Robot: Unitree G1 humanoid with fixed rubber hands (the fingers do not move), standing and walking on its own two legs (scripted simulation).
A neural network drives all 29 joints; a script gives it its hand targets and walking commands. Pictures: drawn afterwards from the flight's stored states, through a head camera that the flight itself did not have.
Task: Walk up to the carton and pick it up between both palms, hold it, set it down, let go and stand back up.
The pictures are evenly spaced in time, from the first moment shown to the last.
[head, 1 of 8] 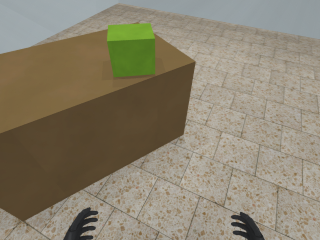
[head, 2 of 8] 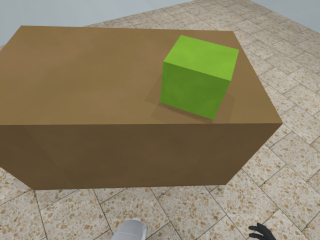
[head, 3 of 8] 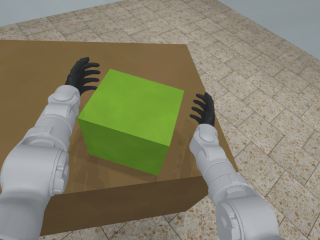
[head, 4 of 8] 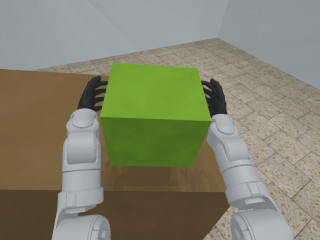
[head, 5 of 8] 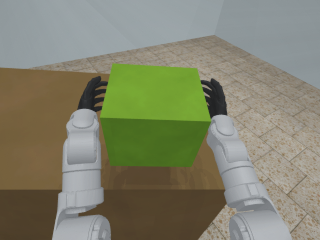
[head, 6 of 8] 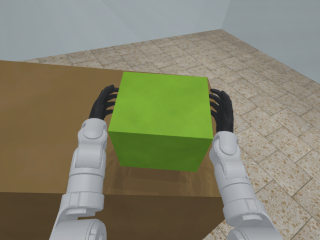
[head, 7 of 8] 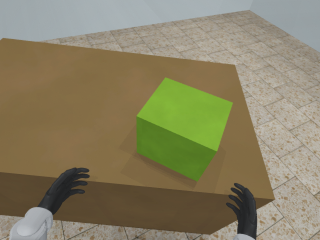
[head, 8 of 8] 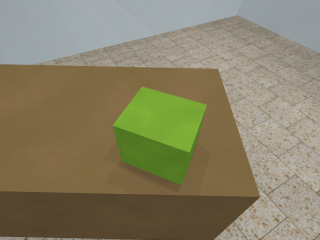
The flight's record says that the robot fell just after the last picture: no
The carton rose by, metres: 0.16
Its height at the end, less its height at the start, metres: +0.00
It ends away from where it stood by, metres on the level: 0.02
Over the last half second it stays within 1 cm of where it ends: yes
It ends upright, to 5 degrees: yes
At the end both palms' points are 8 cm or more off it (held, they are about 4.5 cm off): yes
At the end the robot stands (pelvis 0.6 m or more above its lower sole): yes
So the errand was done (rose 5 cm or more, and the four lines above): yes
